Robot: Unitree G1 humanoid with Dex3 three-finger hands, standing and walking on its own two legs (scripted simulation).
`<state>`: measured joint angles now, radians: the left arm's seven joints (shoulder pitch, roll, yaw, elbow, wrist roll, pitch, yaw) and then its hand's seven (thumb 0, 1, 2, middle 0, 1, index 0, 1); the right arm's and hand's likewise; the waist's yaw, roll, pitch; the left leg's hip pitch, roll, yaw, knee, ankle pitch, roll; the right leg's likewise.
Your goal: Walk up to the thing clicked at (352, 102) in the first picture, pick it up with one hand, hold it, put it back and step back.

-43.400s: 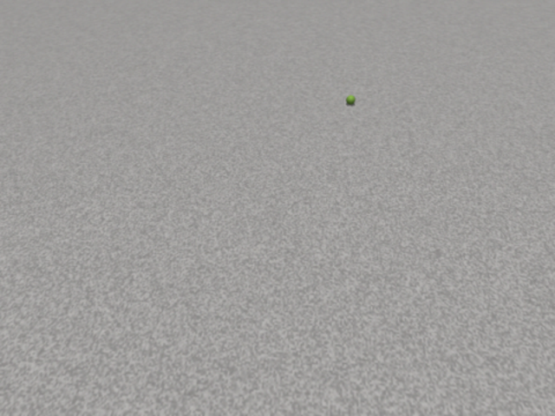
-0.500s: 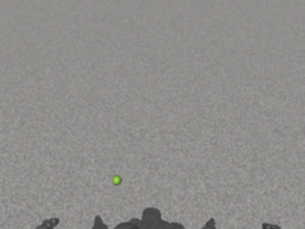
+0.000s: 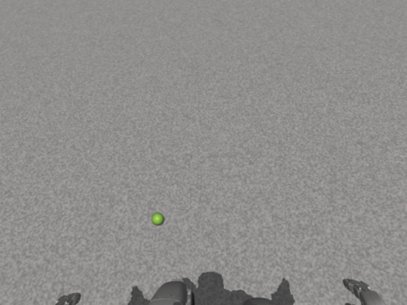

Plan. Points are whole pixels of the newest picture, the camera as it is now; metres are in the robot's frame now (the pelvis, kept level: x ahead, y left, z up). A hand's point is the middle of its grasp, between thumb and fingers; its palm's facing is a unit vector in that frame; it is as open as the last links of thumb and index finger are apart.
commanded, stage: step back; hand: left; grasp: from above
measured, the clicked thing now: (157, 218) +0.53 +0.26 -0.72
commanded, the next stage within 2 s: none
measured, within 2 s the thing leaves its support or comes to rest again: neither
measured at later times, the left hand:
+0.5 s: hand out of the picture -0.03 +0.28 -0.13, palm faces +0.06 -0.93 -0.36, open 7.4 cm
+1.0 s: hand out of the picture -0.20 +0.26 -0.11, palm faces +0.03 -0.89 -0.46, open 7.4 cm
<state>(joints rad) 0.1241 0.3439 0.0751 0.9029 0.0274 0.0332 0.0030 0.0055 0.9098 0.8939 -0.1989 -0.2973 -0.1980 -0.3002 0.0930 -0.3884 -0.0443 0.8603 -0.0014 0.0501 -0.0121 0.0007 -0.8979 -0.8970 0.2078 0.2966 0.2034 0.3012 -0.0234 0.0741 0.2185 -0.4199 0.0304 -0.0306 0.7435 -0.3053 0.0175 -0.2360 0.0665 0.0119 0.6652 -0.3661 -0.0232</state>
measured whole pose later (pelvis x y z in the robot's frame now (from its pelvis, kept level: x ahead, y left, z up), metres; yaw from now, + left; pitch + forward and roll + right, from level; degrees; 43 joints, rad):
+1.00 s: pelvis -0.31 -0.02 +0.01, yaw +3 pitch -1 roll +1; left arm 0.15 0.36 0.08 0.78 0.05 0.04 0.02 0.01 0.90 0.89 -0.20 -0.30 -0.20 -0.30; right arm 0.21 -0.42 -0.05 0.88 -0.01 0.06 -0.03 0.00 -0.90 -0.90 0.20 0.30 0.20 0.30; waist 0.01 0.04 0.17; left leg -0.36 -0.08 -0.12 0.98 -0.51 -0.02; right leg -0.38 -0.02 0.00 0.62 -0.22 -0.02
